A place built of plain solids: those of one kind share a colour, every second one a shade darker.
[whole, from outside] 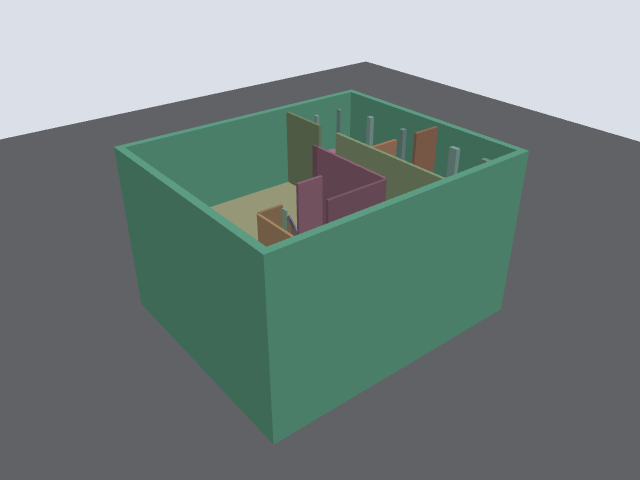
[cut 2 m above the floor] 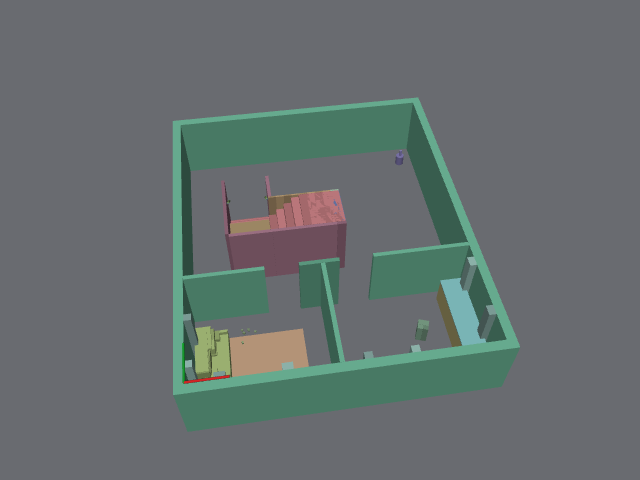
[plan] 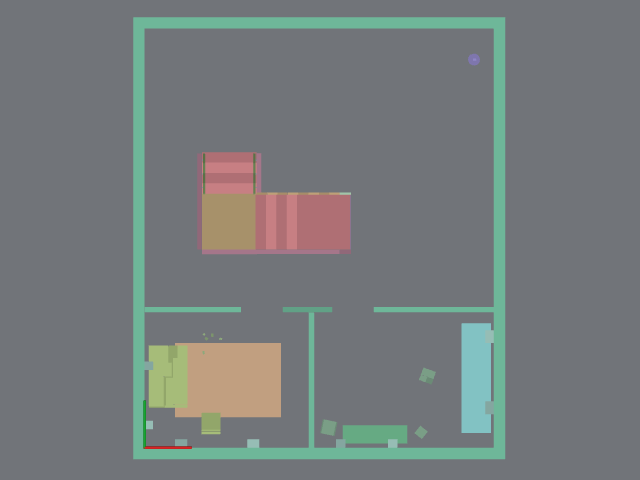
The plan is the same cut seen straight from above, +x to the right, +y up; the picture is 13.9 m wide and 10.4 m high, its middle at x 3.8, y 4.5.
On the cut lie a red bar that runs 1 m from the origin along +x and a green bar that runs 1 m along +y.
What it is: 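A home built round its stair; the hall at the stair's foot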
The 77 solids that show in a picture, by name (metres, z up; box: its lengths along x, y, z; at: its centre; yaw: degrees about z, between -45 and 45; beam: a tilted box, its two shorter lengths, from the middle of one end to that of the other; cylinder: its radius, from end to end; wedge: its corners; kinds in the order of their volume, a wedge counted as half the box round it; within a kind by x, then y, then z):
{
 "wall_1": {"box": [0.25, 9.58, 5.9], "at": [-0.12, 4.54, 2.9]},
 "wall_2": {"box": [2.09, 0.12, 3.02], "at": [1.04, 2.99, 1.46]},
 "wall_3": {"box": [1.08, 0.12, 3.02], "at": [3.53, 2.99, 1.46]},
 "wall_4": {"box": [0.12, 2.93, 3.02], "at": [3.62, 1.47, 1.46]},
 "wall_5": {"box": [8.06, 0.25, 5.9], "at": [3.78, -0.12, 2.9]},
 "wall_6": {"box": [8.06, 0.25, 5.9], "at": [3.78, 9.21, 2.9]},
 "wall_7": {"box": [2.6, 0.12, 3.02], "at": [6.26, 2.99, 1.46]},
 "wall_8": {"box": [0.25, 9.58, 5.9], "at": [7.69, 4.54, 2.9]},
 "step_1": {"box": [1.19, 0.55, 0.9], "at": [1.83, 5.45, 0.4]},
 "step_2": {"box": [1.19, 0.77, 0.69], "at": [1.83, 5.57, 0.29]},
 "step_3": {"box": [1.19, 1.0, 0.47], "at": [1.83, 5.68, 0.19]},
 "step_4": {"box": [1.19, 1.22, 0.26], "at": [1.83, 5.79, 0.08]},
 "step_5": {"box": [2.06, 1.19, 1.32], "at": [3.43, 4.89, 0.61]},
 "step_6": {"box": [1.84, 1.19, 1.54], "at": [3.55, 4.89, 0.72]},
 "step_7": {"box": [1.61, 1.19, 1.75], "at": [3.66, 4.89, 0.82]},
 "step_8": {"box": [1.39, 1.19, 1.96], "at": [3.77, 4.89, 0.93]},
 "step_9": {"box": [1.16, 1.19, 2.17], "at": [3.88, 4.89, 1.04]},
 "step_10": {"box": [0.94, 1.19, 2.39], "at": [4.0, 4.89, 1.14]},
 "step_11": {"box": [0.71, 1.19, 2.6], "at": [4.11, 4.89, 1.25]},
 "step_12": {"box": [0.49, 1.19, 2.81], "at": [4.22, 4.89, 1.36]},
 "upper_floor_1": {"box": [5.26, 2.83, 0.18], "at": [5.06, 7.79, 2.88]},
 "upper_floor_2": {"box": [3.22, 3.35, 0.18], "at": [6.08, 4.72, 2.88]},
 "stair_wall_1": {"box": [0.1, 1.19, 5.75], "at": [1.19, 4.89, 2.82]},
 "stair_wall_2": {"box": [0.1, 0.9, 5.75], "at": [1.19, 5.93, 2.82]},
 "stair_wall_3": {"box": [1.19, 0.1, 5.75], "at": [1.83, 4.24, 2.82]},
 "stair_wall_4": {"box": [0.1, 0.85, 5.75], "at": [2.48, 5.95, 2.82]},
 "stair_wall_5": {"box": [1.8, 0.1, 5.75], "at": [3.33, 4.24, 2.82]},
 "stair_wall_6": {"box": [0.25, 0.1, 5.75], "at": [4.35, 4.24, 2.82]},
 "upper_partition_1": {"box": [4.81, 0.12, 2.77], "at": [2.41, 2.99, 4.31]},
 "upper_partition_2": {"box": [1.85, 0.12, 2.77], "at": [6.64, 2.99, 4.31]},
 "landing_1": {"box": [1.19, 1.21, 1.11], "at": [1.83, 4.9, 0.51]},
 "slotfit_living_seat_1": {"box": [0.33, 1.3, 0.87], "at": [0.25, 1.54, 0.38]},
 "slotfit_living_seat_2": {"box": [0.35, 0.68, 0.85], "at": [0.27, 1.2, 0.37]},
 "slotfit_living_seat_3": {"box": [0.42, 0.68, 0.85], "at": [0.3, 1.88, 0.37]},
 "slotfit_living_seat_4": {"box": [0.07, 0.62, 0.79], "at": [0.43, 1.23, 0.35]},
 "slotfit_living_seat_5": {"box": [0.33, 0.25, 0.59], "at": [0.45, 0.99, 0.25]},
 "slotfit_living_seat_6": {"box": [0.2, 0.33, 0.79], "at": [0.49, 2.0, 0.35]},
 "slotfit_living_seat_7": {"box": [0.17, 0.3, 0.79], "at": [0.5, 1.69, 0.35]},
 "slotfit_living_seat_8": {"box": [0.2, 0.28, 0.59], "at": [0.61, 2.08, 0.25]},
 "slotfit_living_seat_9": {"box": [0.46, 1.2, 0.48], "at": [0.7, 1.54, 0.19]},
 "slotfit_living_seat_10": {"box": [0.31, 0.07, 0.59], "at": [0.77, 0.9, 0.25]},
 "slotfit_living_seat_11": {"box": [0.21, 0.08, 0.59], "at": [0.82, 2.18, 0.25]},
 "slotfit_living_seat_12": {"box": [0.41, 0.42, 0.49], "at": [1.44, 0.55, 0.2]},
 "kitchen_units_units_1": {"box": [0.62, 2.38, 0.89], "at": [7.19, 1.51, 0.4]},
 "curtains_1": {"box": [0.19, 0.19, 2.19], "at": [0.09, 0.49, 1.15]},
 "curtains_2": {"box": [0.19, 0.19, 2.19], "at": [0.09, 1.77, 1.15]},
 "curtains_3": {"box": [0.27, 0.19, 2.27], "at": [0.79, 0.09, 1.19]},
 "curtains_4": {"box": [0.32, 0.19, 2.21], "at": [2.26, 0.09, 4.14]},
 "curtains_5": {"box": [0.27, 0.19, 2.27], "at": [2.35, 0.09, 1.19]},
 "curtains_6": {"box": [0.21, 0.18, 2.11], "at": [4.25, 0.09, 1.11]},
 "curtains_7": {"box": [0.19, 0.19, 2.18], "at": [4.63, 0.09, 4.13]},
 "curtains_8": {"box": [0.21, 0.18, 2.11], "at": [5.38, 0.09, 1.11]},
 "curtains_9": {"box": [0.19, 0.19, 2.18], "at": [6.33, 0.09, 4.13]},
 "curtains_10": {"box": [0.19, 0.11, 2.28], "at": [7.47, 0.64, 4.18]},
 "curtains_11": {"box": [0.19, 0.28, 2.19], "at": [7.47, 0.87, 1.15]},
 "curtains_12": {"box": [0.19, 0.11, 2.28], "at": [7.47, 1.75, 4.18]},
 "curtains_13": {"box": [0.19, 0.28, 2.19], "at": [7.47, 2.4, 1.15]},
 "head_1": {"box": [0.27, 1.19, 3.02], "at": [4.34, 4.89, 1.46]},
 "upper_split_1": {"box": [0.12, 1.02, 2.77], "at": [3.19, 0.51, 4.31]},
 "upper_split_2": {"box": [0.12, 1.01, 2.77], "at": [3.19, 2.43, 4.31]},
 "slotfit_kitchen_wall_table_1": {"box": [1.4, 0.4, 0.9], "at": [4.99, 0.29, 0.4]},
 "well_guard_1": {"box": [2.04, 0.1, 1.05], "at": [3.45, 6.43, 3.45]},
 "well_guard_2": {"box": [0.1, 0.89, 1.05], "at": [4.53, 5.93, 3.45]},
 "laid_rug_rug_living_1": {"box": [2.3, 1.61, 0.05], "at": [1.81, 1.47, -0.02]},
 "clutter_kitchen_1": {"box": [0.28, 0.31, 0.7], "at": [3.99, 0.44, 0.3], "yaw": -11.6},
 "clutter_kitchen_2": {"box": [0.21, 0.21, 0.4], "at": [5.99, 0.33, 0.15], "yaw": -38.3},
 "clutter_kitchen_3": {"box": [0.15, 0.12, 0.63], "at": [6.03, 1.5, 0.26], "yaw": -20.2},
 "clutter_kitchen_4": {"box": [0.29, 0.16, 0.63], "at": [6.15, 1.61, 0.26], "yaw": -20.2},
 "clutter_kitchen_5": {"box": [0.14, 0.12, 0.63], "at": [6.17, 1.45, 0.26], "yaw": -20.2},
 "guard_1": {"box": [0.23, 0.05, 2.22], "at": [2.54, 5.5, 1.06]},
 "guard_2": {"box": [0.23, 0.05, 2.44], "at": [2.77, 5.5, 1.17]},
 "guard_3": {"box": [0.23, 0.05, 2.65], "at": [2.99, 5.5, 1.27]},
 "guard_4": {"box": [0.23, 0.05, 3.71], "at": [4.11, 5.5, 1.81]},
 "kitchen_units_worktop_1": {"box": [0.64, 2.38, 0.04], "at": [7.18, 1.51, 0.86]},
 "head_guard_1": {"box": [0.25, 0.05, 3.92], "at": [4.35, 5.5, 1.91]},
 "slotfit_hallpiece_corner_1": {"cylinder": 0.13, "from": [7.14, 8.41, -0.05], "to": [7.14, 8.41, 0.34]},
 "guard_cap_1": {"beam": [0.18, 0.05], "from": [3.84, 5.5, 3.41], "to": [4.06, 5.5, 3.62]}
}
